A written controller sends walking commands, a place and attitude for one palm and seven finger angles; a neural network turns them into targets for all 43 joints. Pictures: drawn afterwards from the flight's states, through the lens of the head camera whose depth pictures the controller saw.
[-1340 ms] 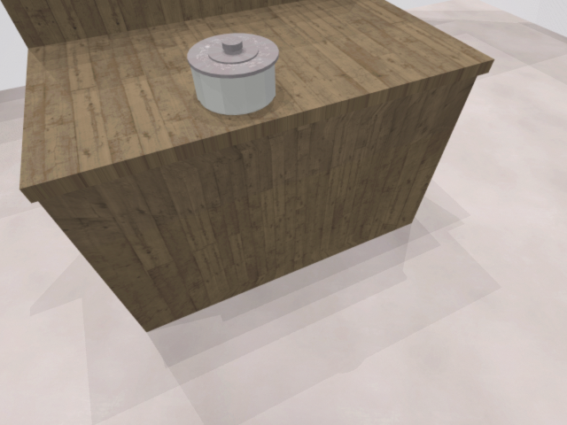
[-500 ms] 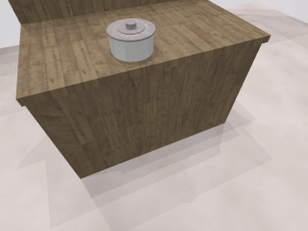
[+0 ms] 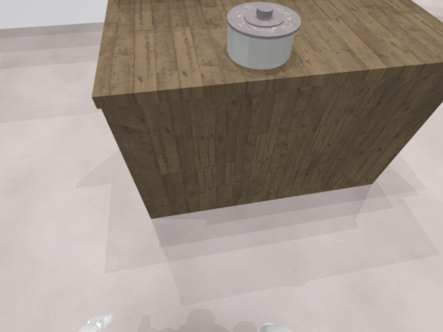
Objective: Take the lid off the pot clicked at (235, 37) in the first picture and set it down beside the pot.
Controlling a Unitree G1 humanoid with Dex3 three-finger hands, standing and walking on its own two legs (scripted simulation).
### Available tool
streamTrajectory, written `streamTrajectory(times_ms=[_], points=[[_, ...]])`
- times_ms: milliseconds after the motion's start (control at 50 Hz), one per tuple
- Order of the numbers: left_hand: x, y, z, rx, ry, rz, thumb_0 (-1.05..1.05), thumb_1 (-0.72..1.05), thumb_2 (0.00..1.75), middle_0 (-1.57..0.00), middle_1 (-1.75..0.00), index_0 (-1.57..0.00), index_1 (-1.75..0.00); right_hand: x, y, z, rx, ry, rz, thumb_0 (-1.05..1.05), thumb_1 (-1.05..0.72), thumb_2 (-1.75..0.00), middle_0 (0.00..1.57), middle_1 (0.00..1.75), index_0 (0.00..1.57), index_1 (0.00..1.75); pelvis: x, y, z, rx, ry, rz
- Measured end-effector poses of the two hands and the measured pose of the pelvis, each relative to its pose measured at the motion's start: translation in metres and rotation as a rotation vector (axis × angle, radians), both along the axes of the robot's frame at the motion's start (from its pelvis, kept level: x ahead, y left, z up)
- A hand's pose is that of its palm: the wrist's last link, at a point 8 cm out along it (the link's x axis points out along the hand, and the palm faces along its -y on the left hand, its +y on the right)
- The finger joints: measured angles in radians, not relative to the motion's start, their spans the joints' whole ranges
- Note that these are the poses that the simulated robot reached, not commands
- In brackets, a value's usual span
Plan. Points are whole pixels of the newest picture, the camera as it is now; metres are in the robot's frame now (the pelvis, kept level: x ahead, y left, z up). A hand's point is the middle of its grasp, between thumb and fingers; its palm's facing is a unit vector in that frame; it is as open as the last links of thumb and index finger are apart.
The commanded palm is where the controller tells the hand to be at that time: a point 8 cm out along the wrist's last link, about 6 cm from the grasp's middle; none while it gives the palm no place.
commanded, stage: turn to face it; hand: left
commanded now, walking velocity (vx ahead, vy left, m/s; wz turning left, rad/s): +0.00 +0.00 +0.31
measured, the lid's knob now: (264, 10) +0.88 -0.09 +0.14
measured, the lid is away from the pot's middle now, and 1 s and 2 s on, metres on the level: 0.00 0.00 0.00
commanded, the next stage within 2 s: take the last steps up to it in 0.18 s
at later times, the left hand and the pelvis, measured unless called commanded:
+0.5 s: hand out of the picture -0.06 +0.15 -0.18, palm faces +0.21 -0.96 -0.20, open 7.4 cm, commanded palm none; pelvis +0.01 -0.03 -0.01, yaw +8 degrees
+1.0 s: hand (179, 287) +0.23 +0.11 -0.18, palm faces +0.08 -0.97 -0.22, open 7.4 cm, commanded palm none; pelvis +0.17 -0.09 -0.02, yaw +5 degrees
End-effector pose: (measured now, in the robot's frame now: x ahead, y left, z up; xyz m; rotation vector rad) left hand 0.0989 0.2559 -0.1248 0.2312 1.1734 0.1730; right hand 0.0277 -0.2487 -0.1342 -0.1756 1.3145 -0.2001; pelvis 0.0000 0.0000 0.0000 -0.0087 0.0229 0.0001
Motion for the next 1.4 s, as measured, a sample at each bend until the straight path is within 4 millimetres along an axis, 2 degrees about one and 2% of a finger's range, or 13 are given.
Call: streamTrajectory(times_ms=[120,260,480,560,680,780,860,920,1000,1100,1160,1280,1400], points=[[-0.014,-0.02,0.004,0.044,-0.05,0.043,0.01,0.91,0.9,-0.2,-0.3,-0.2,-0.3,0.027,-0.029,-0.018,0.024,-0.039,0.057,0.0,-0.9,-0.9,0.2,0.3,0.2,0.3,-0.002,-0.028,-0.011,0.03,0.004,0.054],[-0.072,-0.043,0.007,0.034,0.028,0.14,0.01,0.91,0.9,-0.2,-0.3,-0.2,-0.3,0.062,-0.044,-0.016,0.027,-0.063,0.138,0.01,-0.91,-0.9,0.19,0.3,0.2,0.3,-0.004,-0.04,-0.005,0.032,-0.032,0.118],[-0.166,-0.055,-0.024,-0.09,0.243,0.274,0.01,0.91,0.9,-0.2,-0.3,-0.2,-0.3,0.106,-0.004,-0.002,0.018,-0.127,0.26,0.01,-0.91,-0.9,0.19,0.3,0.2,0.3,0.011,-0.026,-0.01,0.009,-0.019,0.151],[-0.168,-0.055,-0.03,-0.128,0.329,0.259,0.01,0.91,0.9,-0.2,-0.3,-0.2,-0.3,0.094,0.005,0.003,0.016,-0.114,0.233,0.0,-0.91,-0.9,0.2,0.3,0.2,0.3,0.024,-0.026,-0.007,0.028,-0.024,0.132],[-0.105,-0.052,-0.022,-0.132,0.266,0.222,0.01,0.91,0.9,-0.2,-0.3,-0.19,-0.29,0.054,-0.014,0.004,-0.002,0.037,0.143,0.0,-0.92,-0.9,0.2,0.3,0.2,0.3,0.054,-0.033,0.0,0.026,-0.014,0.11],[-0.017,-0.059,-0.02,-0.103,0.18,0.142,0.01,0.91,0.9,-0.2,-0.3,-0.19,-0.29,0.032,-0.041,-0.004,0.0,0.17,0.062,0.0,-0.91,-0.9,0.2,0.3,0.2,0.3,0.088,-0.051,-0.004,0.025,-0.012,0.088],[0.061,-0.071,-0.027,-0.057,0.081,0.081,0.01,0.91,0.9,-0.2,-0.3,-0.19,-0.29,0.033,-0.07,-0.02,0.012,0.262,0.012,0.01,-0.91,-0.9,0.2,0.3,0.2,0.3,0.126,-0.076,-0.021,0.028,-0.012,0.087],[0.098,-0.084,-0.027,-0.037,0.017,0.083,0.01,0.91,0.9,-0.2,-0.3,-0.19,-0.29,0.055,-0.089,-0.026,0.004,0.29,0.011,0.01,-0.91,-0.9,0.2,0.3,0.2,0.3,0.144,-0.088,-0.026,0.007,-0.022,0.084],[0.122,-0.103,-0.024,-0.051,0.028,0.08,0.0,0.91,0.9,-0.2,-0.3,-0.19,-0.29,0.122,-0.101,-0.017,-0.015,0.176,0.029,0.01,-0.91,-0.9,0.19,0.3,0.2,0.3,0.171,-0.094,-0.015,-0.015,-0.028,0.087],[0.145,-0.121,-0.03,-0.102,0.07,0.076,0.01,0.92,0.9,-0.2,-0.3,-0.2,-0.3,0.212,-0.092,-0.003,-0.012,-0.018,0.055,0.01,-0.91,-0.9,0.19,0.3,0.19,0.3,0.208,-0.096,-0.009,-0.025,-0.027,0.079],[0.162,-0.121,-0.044,-0.133,0.091,0.074,0.01,0.93,0.9,-0.2,-0.3,-0.2,-0.3,0.248,-0.081,-0.006,-0.012,-0.104,0.067,0.0,-0.91,-0.9,0.19,0.3,0.2,0.3,0.233,-0.093,-0.018,-0.039,-0.032,0.066],[0.215,-0.125,-0.033,-0.142,0.094,0.065,0.01,0.93,0.9,-0.2,-0.3,-0.2,-0.3,0.258,-0.073,0.003,0.008,-0.018,0.034,0.0,-0.92,-0.9,0.2,0.3,0.2,0.3,0.281,-0.104,-0.005,-0.002,-0.021,0.055],[0.279,-0.146,-0.019,-0.136,0.082,0.055,0.01,0.92,0.9,-0.2,-0.3,-0.19,-0.29,0.252,-0.088,0.012,0.034,0.156,-0.008,0.0,-0.91,-0.9,0.2,0.3,0.2,0.3,0.329,-0.126,0.005,-0.011,0.001,0.053]])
